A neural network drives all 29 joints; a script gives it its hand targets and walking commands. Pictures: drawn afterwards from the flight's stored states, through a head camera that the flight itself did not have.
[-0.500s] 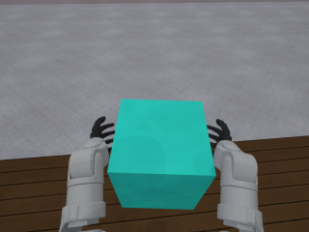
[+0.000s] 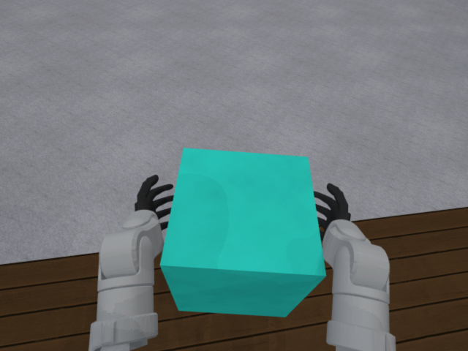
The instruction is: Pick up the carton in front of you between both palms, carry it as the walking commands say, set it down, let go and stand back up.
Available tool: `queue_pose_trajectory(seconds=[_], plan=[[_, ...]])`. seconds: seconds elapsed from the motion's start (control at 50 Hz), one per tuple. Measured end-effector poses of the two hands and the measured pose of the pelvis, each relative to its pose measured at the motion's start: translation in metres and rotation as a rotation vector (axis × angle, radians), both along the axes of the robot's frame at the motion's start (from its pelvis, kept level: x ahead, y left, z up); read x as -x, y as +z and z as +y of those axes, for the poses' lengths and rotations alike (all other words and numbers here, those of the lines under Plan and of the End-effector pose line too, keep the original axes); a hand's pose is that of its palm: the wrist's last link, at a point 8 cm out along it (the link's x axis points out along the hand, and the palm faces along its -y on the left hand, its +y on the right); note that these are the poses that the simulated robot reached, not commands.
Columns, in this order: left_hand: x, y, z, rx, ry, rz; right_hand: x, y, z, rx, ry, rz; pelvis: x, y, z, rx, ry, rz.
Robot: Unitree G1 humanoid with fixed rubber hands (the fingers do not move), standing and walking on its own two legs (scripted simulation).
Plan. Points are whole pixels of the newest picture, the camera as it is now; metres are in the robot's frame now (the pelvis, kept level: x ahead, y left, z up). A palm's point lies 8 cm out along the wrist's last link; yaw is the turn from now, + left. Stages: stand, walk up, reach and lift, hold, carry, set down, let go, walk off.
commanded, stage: carry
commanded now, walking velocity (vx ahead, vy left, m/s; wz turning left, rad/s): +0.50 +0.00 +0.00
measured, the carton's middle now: (238, 239) +0.33 -0.01 +0.00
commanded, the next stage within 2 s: none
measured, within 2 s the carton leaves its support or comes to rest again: neither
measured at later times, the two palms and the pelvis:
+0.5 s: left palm (175, 103) +0.62 +0.14 +0.07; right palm (309, 106) +0.64 -0.17 +0.07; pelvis +0.31 -0.03 -0.03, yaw +2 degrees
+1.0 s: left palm (177, 50) +0.94 +0.17 +0.04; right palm (278, 53) +0.94 -0.13 +0.04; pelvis +0.61 +0.01 -0.06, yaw +0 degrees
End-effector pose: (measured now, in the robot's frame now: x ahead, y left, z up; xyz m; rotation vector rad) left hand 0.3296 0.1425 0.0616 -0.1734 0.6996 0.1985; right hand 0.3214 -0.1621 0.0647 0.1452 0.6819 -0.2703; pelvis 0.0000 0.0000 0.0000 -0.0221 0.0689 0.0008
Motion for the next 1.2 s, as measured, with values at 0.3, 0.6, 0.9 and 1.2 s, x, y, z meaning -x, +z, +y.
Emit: queue_pose_trajectory(seconds=[0.3,0.6,0.9,1.2], plan=[[-0.172,0.037,0.004,-0.055,0.039,-0.150,-0.180,0.042,-0.001,0.027,0.032,-0.149,-0.174,0.003,-0.010,-0.018,0.026,0.017],[-0.336,0.002,-0.005,-0.051,0.095,-0.044,-0.372,-0.004,-0.006,-0.026,0.090,-0.033,-0.354,-0.017,-0.040,-0.035,0.037,0.005],[-0.538,0.008,0.021,-0.066,0.066,-0.143,-0.564,0.002,0.017,0.022,0.057,-0.134,-0.548,-0.037,-0.005,-0.002,0.006,0.009],[-0.712,-0.034,0.025,-0.018,0.007,-0.030,-0.709,-0.031,0.024,0.001,0.001,-0.031,-0.711,-0.032,0.025,0.001,0.008,0.020]])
